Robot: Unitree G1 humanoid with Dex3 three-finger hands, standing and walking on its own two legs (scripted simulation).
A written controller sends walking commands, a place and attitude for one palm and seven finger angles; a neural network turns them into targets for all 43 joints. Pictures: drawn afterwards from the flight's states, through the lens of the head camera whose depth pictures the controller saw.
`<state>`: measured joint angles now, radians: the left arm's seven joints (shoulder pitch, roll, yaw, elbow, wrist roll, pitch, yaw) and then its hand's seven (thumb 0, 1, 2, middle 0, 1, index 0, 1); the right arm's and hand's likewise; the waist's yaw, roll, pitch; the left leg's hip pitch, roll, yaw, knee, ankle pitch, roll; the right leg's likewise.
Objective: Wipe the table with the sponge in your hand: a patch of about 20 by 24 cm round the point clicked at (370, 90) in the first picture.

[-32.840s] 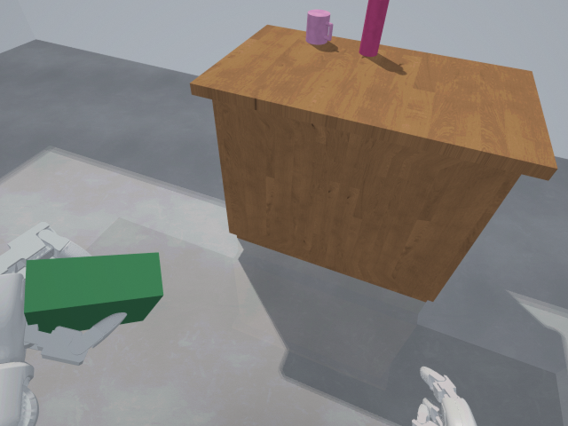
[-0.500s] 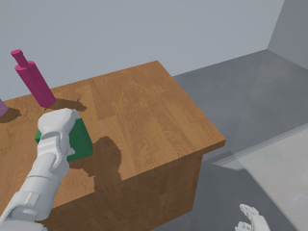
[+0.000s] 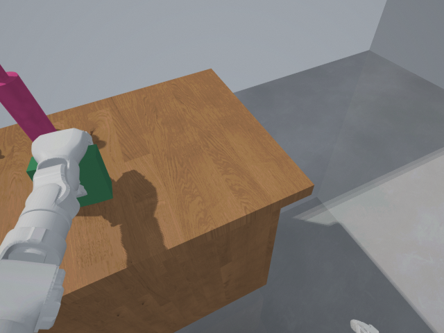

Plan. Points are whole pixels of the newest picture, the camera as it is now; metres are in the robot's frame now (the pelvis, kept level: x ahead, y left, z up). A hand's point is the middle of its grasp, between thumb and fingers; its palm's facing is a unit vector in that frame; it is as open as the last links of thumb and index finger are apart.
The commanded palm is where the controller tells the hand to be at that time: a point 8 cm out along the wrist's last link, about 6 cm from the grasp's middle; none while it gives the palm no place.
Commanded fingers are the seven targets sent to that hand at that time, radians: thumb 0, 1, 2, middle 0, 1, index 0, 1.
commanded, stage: wipe forward along the middle lane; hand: left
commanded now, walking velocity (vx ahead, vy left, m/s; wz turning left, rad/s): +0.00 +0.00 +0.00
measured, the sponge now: (78, 185) +0.38 +0.31 +0.06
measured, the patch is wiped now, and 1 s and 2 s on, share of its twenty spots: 0.95 0.95 0.95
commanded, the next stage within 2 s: slide back across to the first lane in 0.48 s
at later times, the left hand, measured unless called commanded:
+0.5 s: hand (71, 151) +0.45 +0.34 +0.10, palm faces -0.13 +0.02 -0.99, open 9.2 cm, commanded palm +0.44 +0.34 +0.12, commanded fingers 0.00 0.10 1.30 -1.20 -1.60 -1.20 -1.60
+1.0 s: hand (59, 142) +0.47 +0.37 +0.10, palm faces -0.08 -0.02 -1.00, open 9.2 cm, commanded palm +0.43 +0.38 +0.14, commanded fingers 0.00 0.10 1.30 -1.20 -1.60 -1.20 -1.60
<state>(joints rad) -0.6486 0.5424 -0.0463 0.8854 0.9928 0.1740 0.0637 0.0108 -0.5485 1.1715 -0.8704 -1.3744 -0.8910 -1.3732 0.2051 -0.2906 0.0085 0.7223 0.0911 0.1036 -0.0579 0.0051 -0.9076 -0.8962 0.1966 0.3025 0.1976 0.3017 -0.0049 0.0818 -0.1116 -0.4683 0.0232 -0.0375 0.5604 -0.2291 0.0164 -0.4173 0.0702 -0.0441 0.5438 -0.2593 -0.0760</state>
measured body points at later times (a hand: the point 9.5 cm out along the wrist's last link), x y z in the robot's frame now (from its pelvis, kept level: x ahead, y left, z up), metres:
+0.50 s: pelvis +0.01 +0.02 +0.00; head +0.06 +0.00 +0.44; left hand +0.45 +0.33 +0.15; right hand +0.08 -0.26 -0.14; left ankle +0.03 +0.14 -0.73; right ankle +0.01 -0.07 -0.73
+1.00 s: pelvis +0.04 +0.05 +0.00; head +0.08 +0.04 +0.45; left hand +0.47 +0.37 +0.15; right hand +0.11 -0.22 -0.13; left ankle +0.03 +0.14 -0.73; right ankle +0.01 -0.07 -0.73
